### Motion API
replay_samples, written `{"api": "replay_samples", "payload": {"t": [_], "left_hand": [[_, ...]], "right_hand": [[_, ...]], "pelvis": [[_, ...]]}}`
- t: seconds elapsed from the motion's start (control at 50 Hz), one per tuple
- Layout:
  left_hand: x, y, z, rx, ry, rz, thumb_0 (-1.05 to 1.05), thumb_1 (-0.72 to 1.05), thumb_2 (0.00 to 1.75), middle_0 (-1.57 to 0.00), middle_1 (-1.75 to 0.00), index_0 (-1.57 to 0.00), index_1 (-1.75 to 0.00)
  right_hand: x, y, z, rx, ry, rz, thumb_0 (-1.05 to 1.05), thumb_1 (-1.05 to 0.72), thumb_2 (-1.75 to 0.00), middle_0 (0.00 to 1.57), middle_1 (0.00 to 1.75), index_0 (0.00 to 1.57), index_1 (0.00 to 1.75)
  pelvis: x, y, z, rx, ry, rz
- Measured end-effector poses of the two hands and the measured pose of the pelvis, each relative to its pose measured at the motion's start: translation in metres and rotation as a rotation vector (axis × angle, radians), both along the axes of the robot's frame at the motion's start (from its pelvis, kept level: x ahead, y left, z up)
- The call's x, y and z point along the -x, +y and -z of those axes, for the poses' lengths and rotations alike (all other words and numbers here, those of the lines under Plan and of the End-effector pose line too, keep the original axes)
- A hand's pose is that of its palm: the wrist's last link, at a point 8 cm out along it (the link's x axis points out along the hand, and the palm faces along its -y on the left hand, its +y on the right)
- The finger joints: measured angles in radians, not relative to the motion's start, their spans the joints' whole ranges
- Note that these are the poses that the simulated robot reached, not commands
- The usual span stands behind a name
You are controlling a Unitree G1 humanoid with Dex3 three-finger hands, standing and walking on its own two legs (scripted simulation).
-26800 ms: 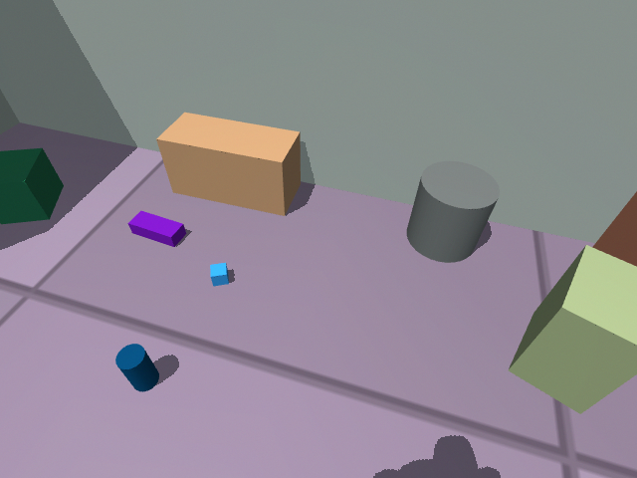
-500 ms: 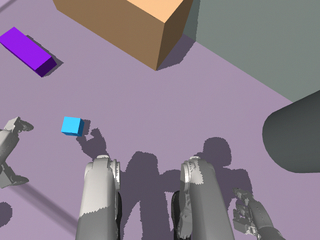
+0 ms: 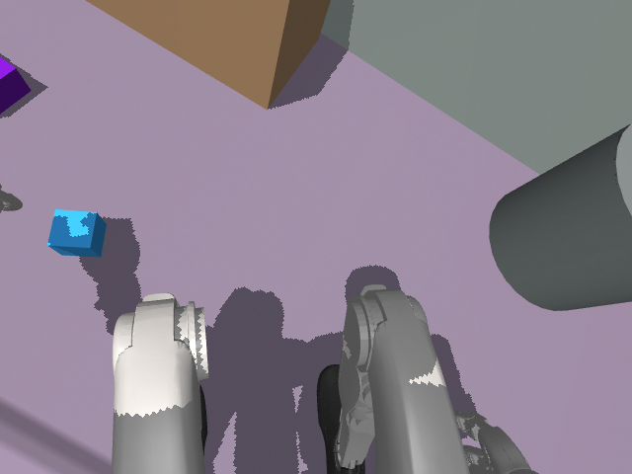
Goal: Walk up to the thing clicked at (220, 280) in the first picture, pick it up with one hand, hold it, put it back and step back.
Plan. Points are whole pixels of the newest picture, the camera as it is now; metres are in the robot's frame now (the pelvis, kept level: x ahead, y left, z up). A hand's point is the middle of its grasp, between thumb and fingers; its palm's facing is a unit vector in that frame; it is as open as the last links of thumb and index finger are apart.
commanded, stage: rise first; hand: left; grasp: from above
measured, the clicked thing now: (79, 234) +0.46 +0.34 -0.31
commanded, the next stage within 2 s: approach in 0.74 s
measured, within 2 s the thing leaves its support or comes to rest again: neither
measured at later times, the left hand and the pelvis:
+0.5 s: hand out of the picture +0.38 +0.38 -0.17, palm faces -0.48 -0.13 -0.87, open 14.1 cm; pelvis +0.01 +0.00 -0.03, yaw -2 degrees
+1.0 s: hand (12, 250) +0.40 +0.37 -0.19, palm faces -0.46 -0.09 -0.88, open 13.9 cm; pelvis +0.01 +0.00 -0.04, yaw -2 degrees
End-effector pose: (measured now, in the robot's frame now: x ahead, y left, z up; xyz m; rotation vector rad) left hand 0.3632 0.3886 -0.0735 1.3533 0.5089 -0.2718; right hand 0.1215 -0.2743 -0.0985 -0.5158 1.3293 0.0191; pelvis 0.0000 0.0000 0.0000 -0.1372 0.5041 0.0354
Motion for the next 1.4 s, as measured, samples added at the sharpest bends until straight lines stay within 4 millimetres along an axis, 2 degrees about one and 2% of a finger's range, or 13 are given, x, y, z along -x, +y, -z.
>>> {"api": "replay_samples", "payload": {"t": [0.34, 0.94, 1.0, 1.08, 1.18, 1.26, 1.32, 1.4], "left_hand": [[-0.019, 0.002, 0.030, -0.051, 0.005, 0.055, 0.00, -0.46, 0.96, -0.06, -0.93, -0.07, -0.92], [-0.037, -0.007, 0.053, -0.082, -0.030, 0.100, 0.00, -0.46, 0.94, -0.07, -1.00, -0.09, -0.98], [-0.041, -0.014, 0.058, -0.082, -0.024, 0.108, 0.00, -0.45, 0.93, -0.07, -1.02, -0.10, -0.98], [-0.053, -0.032, 0.069, -0.082, -0.024, 0.153, 0.00, -0.44, 0.91, -0.07, -1.03, -0.11, -1.00], [-0.079, -0.068, 0.077, -0.079, -0.088, 0.206, 0.00, -0.43, 0.90, -0.08, -1.05, -0.12, -1.01], [-0.102, -0.089, 0.072, -0.102, -0.147, 0.197, 0.00, -0.44, 0.91, -0.08, -1.06, -0.12, -1.01], [-0.117, -0.096, 0.066, -0.138, -0.147, 0.164, 0.00, -0.45, 0.91, -0.08, -1.06, -0.12, -1.01], [-0.128, -0.095, 0.059, -0.185, -0.089, 0.125, 0.00, -0.46, 0.92, -0.08, -1.05, -0.11, -1.01]], "right_hand": [[-0.013, 0.004, 0.021, 0.010, 0.052, -0.002, 0.01, -0.89, -0.89, 0.20, 0.30, 0.21, 0.30], [0.005, -0.002, 0.033, 0.037, 0.112, 0.018, 0.00, -0.91, -0.89, 0.20, 0.30, 0.21, 0.30], [0.006, -0.003, 0.034, 0.037, 0.113, 0.009, 0.00, -0.90, -0.89, 0.20, 0.30, 0.21, 0.30], [0.010, -0.004, 0.033, 0.042, 0.110, 0.005, 0.00, -0.91, -0.89, 0.20, 0.30, 0.21, 0.30], [0.020, -0.006, 0.029, 0.051, 0.100, 0.027, 0.00, -0.91, -0.89, 0.20, 0.30, 0.21, 0.30], [0.031, -0.008, 0.025, 0.055, 0.092, 0.064, 0.00, -0.92, -0.89, 0.20, 0.30, 0.21, 0.30], [0.039, -0.009, 0.023, 0.048, 0.093, 0.088, 0.00, -0.92, -0.89, 0.20, 0.30, 0.21, 0.30], [0.050, -0.008, 0.022, 0.029, 0.106, 0.114, 0.00, -0.92, -0.90, 0.20, 0.30, 0.21, 0.30]], "pelvis": [[-0.010, 0.002, 0.019, 0.009, 0.005, 0.013], [-0.014, 0.000, 0.035, 0.006, 0.000, 0.029], [-0.014, -0.001, 0.036, 0.001, 0.002, 0.029], [-0.014, -0.002, 0.038, 0.001, 0.004, 0.031], [-0.016, -0.003, 0.039, 0.000, 0.010, 0.033], [-0.017, -0.004, 0.037, -0.002, 0.025, 0.035], [-0.018, -0.004, 0.034, -0.003, 0.040, 0.036], [-0.018, -0.003, 0.029, -0.002, 0.056, 0.037]]}}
